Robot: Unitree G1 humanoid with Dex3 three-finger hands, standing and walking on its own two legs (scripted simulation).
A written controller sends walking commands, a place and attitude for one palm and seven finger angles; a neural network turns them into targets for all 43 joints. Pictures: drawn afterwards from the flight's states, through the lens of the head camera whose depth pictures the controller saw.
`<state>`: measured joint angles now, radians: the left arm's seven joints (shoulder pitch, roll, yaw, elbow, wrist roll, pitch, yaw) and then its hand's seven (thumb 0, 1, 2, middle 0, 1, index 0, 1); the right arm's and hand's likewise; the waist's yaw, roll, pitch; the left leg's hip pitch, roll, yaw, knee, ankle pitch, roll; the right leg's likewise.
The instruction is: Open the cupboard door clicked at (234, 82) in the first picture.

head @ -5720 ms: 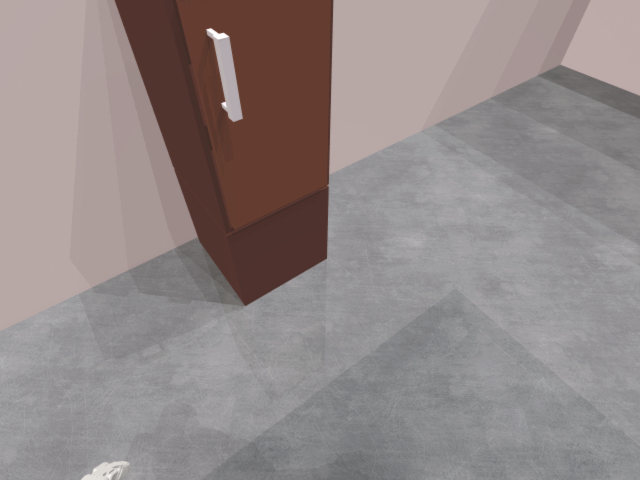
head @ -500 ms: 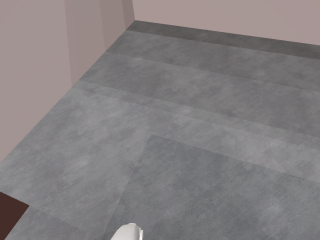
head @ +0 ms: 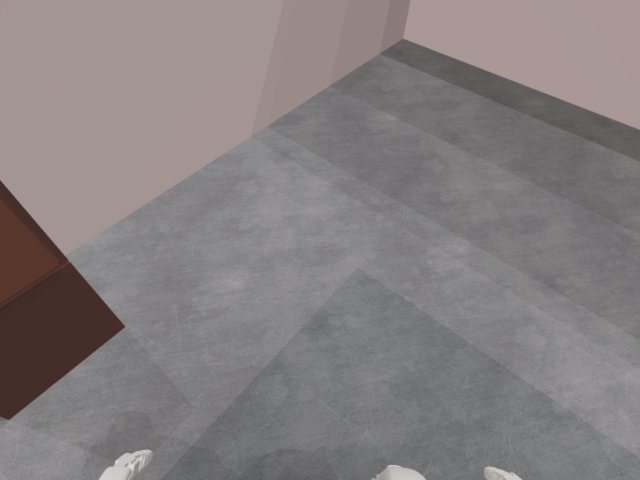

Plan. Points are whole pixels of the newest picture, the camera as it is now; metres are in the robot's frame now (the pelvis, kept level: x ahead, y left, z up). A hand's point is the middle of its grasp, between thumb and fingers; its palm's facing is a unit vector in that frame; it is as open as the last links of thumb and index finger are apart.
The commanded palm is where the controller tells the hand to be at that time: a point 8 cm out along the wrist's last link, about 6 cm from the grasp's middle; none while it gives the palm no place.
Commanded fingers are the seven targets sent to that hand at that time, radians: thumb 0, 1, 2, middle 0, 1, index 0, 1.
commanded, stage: turn to face it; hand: left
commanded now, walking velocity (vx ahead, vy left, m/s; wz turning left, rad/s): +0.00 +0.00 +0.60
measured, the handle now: out of the picture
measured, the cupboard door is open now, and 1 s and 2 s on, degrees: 0 0 0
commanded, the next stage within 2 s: take the last steps up to it in 1.36 s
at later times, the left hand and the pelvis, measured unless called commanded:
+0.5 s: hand out of the picture -0.03 +0.20 -0.17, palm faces +0.34 -0.91 -0.24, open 7.4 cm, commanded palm none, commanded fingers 0.00 0.90 0.90 -0.20 -0.30 -0.20 -0.30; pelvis -0.02 -0.01 -0.01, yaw +20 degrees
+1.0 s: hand out of the picture -0.04 +0.26 -0.15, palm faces +0.57 -0.78 -0.25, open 7.4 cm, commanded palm none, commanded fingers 0.00 0.90 0.90 -0.20 -0.30 -0.20 -0.30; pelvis -0.03 +0.02 +0.00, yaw +36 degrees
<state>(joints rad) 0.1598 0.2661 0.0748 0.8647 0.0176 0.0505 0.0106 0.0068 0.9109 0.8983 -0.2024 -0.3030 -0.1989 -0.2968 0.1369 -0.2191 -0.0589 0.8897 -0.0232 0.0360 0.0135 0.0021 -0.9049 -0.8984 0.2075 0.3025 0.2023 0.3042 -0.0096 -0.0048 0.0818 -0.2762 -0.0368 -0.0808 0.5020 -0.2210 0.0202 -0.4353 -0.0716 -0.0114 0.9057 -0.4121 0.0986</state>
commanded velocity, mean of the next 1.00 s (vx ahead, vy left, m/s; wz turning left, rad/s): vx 0.00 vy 0.00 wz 0.59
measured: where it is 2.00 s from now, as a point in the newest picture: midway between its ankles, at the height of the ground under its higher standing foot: outside the picture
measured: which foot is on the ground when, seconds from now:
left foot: down 0.00-0.10, up 0.12-0.52, down 0.54-1.00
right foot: up 0.00-0.08, down 0.10-0.54, up 0.56-1.00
